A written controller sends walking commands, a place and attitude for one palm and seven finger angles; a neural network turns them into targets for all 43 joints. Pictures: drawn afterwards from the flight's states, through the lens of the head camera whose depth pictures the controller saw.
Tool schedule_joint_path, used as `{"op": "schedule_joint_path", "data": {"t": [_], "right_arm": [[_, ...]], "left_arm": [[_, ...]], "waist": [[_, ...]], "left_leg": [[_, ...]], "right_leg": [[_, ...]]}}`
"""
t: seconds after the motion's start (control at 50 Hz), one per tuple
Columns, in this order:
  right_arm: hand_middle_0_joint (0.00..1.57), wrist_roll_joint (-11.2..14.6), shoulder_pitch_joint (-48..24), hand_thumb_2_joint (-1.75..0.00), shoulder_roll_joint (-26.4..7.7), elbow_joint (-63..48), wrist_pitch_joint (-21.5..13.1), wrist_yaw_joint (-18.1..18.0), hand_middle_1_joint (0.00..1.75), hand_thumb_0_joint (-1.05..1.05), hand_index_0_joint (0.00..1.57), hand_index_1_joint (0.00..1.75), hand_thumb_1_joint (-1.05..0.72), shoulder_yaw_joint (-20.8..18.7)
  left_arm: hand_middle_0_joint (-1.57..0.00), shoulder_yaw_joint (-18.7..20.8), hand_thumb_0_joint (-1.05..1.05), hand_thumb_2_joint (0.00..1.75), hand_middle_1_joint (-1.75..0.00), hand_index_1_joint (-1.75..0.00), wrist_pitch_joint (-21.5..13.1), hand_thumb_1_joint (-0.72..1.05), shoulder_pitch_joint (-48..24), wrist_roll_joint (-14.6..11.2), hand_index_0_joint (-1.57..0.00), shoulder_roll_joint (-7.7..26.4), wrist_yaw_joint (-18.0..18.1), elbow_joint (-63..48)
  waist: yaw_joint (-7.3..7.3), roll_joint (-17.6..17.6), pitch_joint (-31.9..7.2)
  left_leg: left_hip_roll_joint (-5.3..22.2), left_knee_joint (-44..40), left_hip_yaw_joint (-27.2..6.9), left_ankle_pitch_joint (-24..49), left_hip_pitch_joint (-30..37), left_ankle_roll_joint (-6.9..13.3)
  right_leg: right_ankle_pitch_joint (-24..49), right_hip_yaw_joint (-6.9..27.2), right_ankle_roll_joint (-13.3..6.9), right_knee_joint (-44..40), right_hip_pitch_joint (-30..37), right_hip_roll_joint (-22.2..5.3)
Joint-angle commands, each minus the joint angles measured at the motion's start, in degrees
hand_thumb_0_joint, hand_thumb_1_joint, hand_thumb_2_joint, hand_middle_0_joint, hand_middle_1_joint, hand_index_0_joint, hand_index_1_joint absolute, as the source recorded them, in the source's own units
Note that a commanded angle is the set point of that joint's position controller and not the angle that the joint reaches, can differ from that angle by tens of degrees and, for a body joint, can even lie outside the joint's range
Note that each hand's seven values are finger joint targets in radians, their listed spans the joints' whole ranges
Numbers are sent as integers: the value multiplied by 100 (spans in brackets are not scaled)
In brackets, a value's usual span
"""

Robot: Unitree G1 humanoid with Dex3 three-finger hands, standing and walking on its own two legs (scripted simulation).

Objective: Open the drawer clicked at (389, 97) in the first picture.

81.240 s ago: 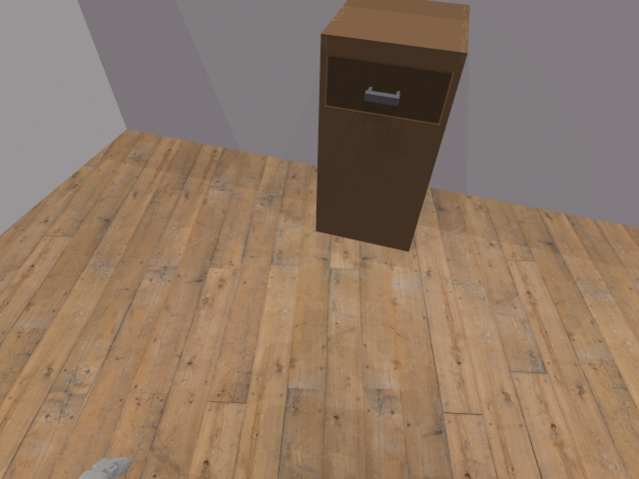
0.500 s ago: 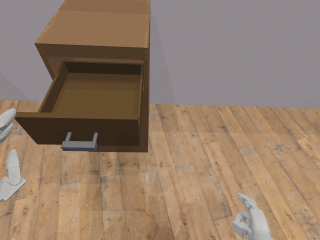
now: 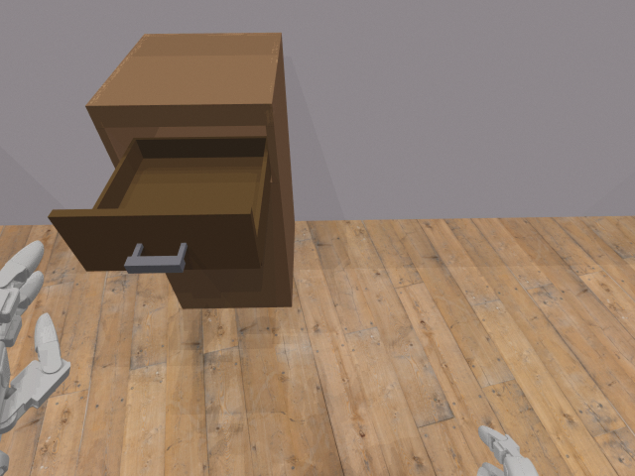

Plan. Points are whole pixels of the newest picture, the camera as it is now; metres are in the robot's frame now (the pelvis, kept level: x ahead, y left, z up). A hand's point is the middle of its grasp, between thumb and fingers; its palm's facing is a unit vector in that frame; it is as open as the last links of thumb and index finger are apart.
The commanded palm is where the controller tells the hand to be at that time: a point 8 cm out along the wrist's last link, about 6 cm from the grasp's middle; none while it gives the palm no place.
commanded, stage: stop stepping back and stand still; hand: left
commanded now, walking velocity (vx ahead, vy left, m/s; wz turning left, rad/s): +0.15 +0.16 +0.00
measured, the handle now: (158, 256) +0.52 +0.33 -0.08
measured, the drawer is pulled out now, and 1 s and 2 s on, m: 0.30 0.30 0.30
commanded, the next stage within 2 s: let the arm hang, fingers relaxed in 0.84 s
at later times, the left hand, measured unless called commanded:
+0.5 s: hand (22, 381) +0.18 +0.27 +0.14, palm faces +0.39 -0.83 -0.41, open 7.4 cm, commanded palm +0.12 +0.31 +0.17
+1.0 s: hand (44, 402) +0.18 +0.28 +0.09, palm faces +0.23 -0.84 -0.49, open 7.4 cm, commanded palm none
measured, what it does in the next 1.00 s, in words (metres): steps on the spot: left foot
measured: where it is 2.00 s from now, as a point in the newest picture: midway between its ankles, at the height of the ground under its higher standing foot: outside the picture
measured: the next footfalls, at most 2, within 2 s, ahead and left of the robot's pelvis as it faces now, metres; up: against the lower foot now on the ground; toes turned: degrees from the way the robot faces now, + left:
left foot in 0.16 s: -0.01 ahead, +0.15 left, +0.00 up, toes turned +4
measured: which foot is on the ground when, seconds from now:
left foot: up 0.00-0.14, down 0.16-1.00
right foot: down 0.00-1.00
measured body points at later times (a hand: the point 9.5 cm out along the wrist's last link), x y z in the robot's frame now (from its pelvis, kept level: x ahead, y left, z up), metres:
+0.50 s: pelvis -0.01 +0.03 +0.00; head -0.01 +0.04 +0.45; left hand +0.15 +0.31 +0.17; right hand +0.17 -0.18 -0.08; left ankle -0.05 +0.14 -0.74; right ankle +0.02 -0.09 -0.74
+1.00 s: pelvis -0.02 +0.04 -0.01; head +0.00 +0.04 +0.44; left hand +0.16 +0.33 +0.12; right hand +0.15 -0.20 -0.10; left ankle -0.05 +0.15 -0.74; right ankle +0.02 -0.09 -0.74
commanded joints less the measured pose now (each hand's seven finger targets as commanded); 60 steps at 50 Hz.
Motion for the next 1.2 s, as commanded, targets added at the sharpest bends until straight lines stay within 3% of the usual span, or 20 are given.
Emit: {"op": "schedule_joint_path", "data": {"t": [0.0,0.06,0.1,0.14,0.16,0.22,0.28,0.32,0.44,0.56,0.74,0.9,0.92,0.94,0.98,1.02,1.04,1.08,1.12,1.18], "right_arm": [[20,-17,-901,-90,-554,-1147,-473,-126,30,0,20,30,-90,-255],[20,-56,-720,-90,-520,-1168,-624,-155,30,0,20,30,-90,-238],[20,-73,-501,-90,-587,-1179,-679,-156,30,0,20,30,-90,-263],[20,-58,-505,-90,-726,-1274,-698,-148,30,0,20,30,-90,-350],[20,-14,-524,-90,-820,-1304,-699,-103,30,0,20,30,-90,-380],[20,81,-532,-90,-630,-1201,-684,-92,30,0,20,30,-90,-304],[20,79,-476,-90,-636,-1126,-694,-74,30,0,20,30,-90,-305],[20,75,-483,-90,-615,-1090,-668,-45,30,0,20,30,-90,-285],[20,27,-646,-90,-584,-1169,-587,-44,30,0,20,30,-90,-176],[20,4,-671,-90,-516,-1293,-605,-11,30,0,20,30,-90,-131],[20,28,-668,-90,-526,-1303,-484,-9,30,0,20,30,-90,-176],[20,16,-683,-90,-582,-1360,-465,-43,30,0,20,30,-90,-215],[20,32,-835,-90,-1608,186,-762,430,30,0,20,30,-90,-530],[20,-75,-272,-90,-1303,322,-510,397,30,0,20,30,-90,-570],[20,-72,-126,-90,-1095,101,-255,373,30,0,20,30,-90,-427],[20,-113,-223,-90,-1088,67,-146,340,30,0,20,30,-90,-335],[20,-132,-245,-90,-1058,96,-104,332,30,0,20,30,-90,-327],[20,-130,-148,-90,-985,197,15,289,30,0,20,30,-90,-310],[20,-140,-45,-90,-880,421,129,252,30,0,20,30,-90,-261],[20,-170,-60,-90,-737,775,173,230,30,0,20,30,-90,-156]], "left_arm": [[-20,581,0,90,-30,-30,-538,90,-178,112,-20,1082,189,-1273],[-20,736,0,90,-30,-30,-548,90,33,146,-20,1224,336,-1764],[-20,769,0,90,-30,-30,-594,90,121,99,-20,1252,379,-1920],[-20,779,0,90,-30,-30,-672,90,195,48,-20,1217,356,-1970],[-20,819,0,90,-30,-30,-669,90,139,54,-20,1245,342,-2028],[-20,938,0,90,-30,-30,-605,90,239,24,-20,1206,348,-1653],[-20,768,0,90,-30,-30,-595,90,62,-6,-20,1011,323,-1119],[-20,651,0,90,-30,-30,-555,90,-115,6,-20,940,303,-954],[-20,579,0,90,-30,-30,-459,90,-398,56,-20,1038,268,-1423],[-20,626,0,90,-30,-30,-403,90,-361,41,-20,1113,261,-1949],[-20,688,0,90,-30,-30,-386,90,81,-26,-20,964,225,-1448],[-20,643,0,90,-30,-30,-451,90,78,-1,-20,980,226,-1669],[-20,-1546,0,90,-30,-30,301,90,-954,573,-20,392,-499,3285],[-20,-1336,0,90,-30,-30,686,90,-882,575,-20,205,-602,3533],[-20,-1364,0,90,-30,-30,825,90,-1029,499,-20,68,-638,3650],[-20,-1405,0,90,-30,-30,835,90,-1401,508,-20,183,-669,4241],[-20,-1431,0,90,-30,-30,839,90,-1534,518,-20,251,-669,4598],[-20,-1436,0,90,-30,-30,885,90,-1735,507,-20,456,-677,5314],[-20,-1504,0,90,-30,-30,933,90,-2022,453,-20,522,-669,5981],[-20,-1661,0,90,-30,-30,1016,90,-2135,396,-20,257,-632,6756]], "waist": [[8,-768,18],[61,-556,-123],[19,-63,-162],[64,913,-177],[117,1099,-279],[37,796,-89],[-38,-271,183],[-58,-627,256],[15,387,76],[70,743,-241],[42,372,-122],[67,488,-127],[-188,404,772],[-97,374,122],[-71,419,-63],[19,-269,-20],[43,-769,-84],[60,-1287,-194],[-6,-1011,-119],[84,537,221]], "left_leg": [[149,-1443,135,-380,474,159],[63,-3059,374,-362,1051,274],[91,-3822,258,45,1386,333],[731,-4063,-479,599,1466,500],[992,-3774,-755,1210,1444,561],[717,-3603,-340,570,689,382],[308,-3064,-63,395,616,177],[196,-2900,42,297,811,143],[527,-3703,-194,1619,1159,115],[494,-3642,-49,2261,1208,3],[409,-3718,5,1737,1008,-70],[380,-3797,-16,1533,925,-38],[413,-2998,-147,1811,685,-15],[574,-3019,-117,2544,1333,-68],[740,-3051,-353,2184,1162,201],[735,-3078,-509,1869,855,331],[647,-2966,-453,1727,925,271],[297,-2626,-179,1199,1105,192],[202,-2663,-115,826,1463,144],[505,-3341,-370,1084,1193,194]], "right_leg": [[-1456,1217,-347,-1698,-25,-1460],[-1276,1319,-350,-1498,443,-1417],[-886,1043,-133,-975,675,-1042],[-14,553,114,84,722,-387],[234,213,213,464,685,-189],[197,287,204,115,1075,-164],[242,935,98,-509,909,-468],[-32,1131,8,-878,671,-689],[1089,329,241,-122,998,-93],[1792,182,260,4,1423,17],[1732,203,247,-277,1475,-11],[1603,201,272,-277,1526,-6],[1452,117,91,498,199,-437],[1223,412,53,360,-38,-354],[378,194,103,606,-28,-184],[481,294,81,569,325,-191],[790,416,7,441,443,-342],[1357,800,-172,110,575,-789],[1021,945,-296,-168,288,-951],[320,641,-8,-41,450,-468]]}}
